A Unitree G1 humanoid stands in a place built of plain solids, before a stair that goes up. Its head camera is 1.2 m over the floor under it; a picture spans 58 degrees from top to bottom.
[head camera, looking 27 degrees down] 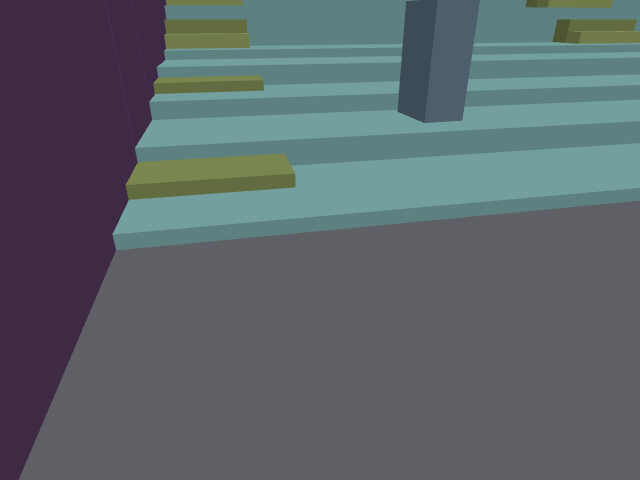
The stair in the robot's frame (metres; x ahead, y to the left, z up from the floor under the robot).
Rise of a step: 0.11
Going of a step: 0.54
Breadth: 1.15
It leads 12 degrees to the left of straight ahead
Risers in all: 3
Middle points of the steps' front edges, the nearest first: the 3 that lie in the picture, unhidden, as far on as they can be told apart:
2.34 0.62 0.10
2.87 0.74 0.21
3.40 0.85 0.32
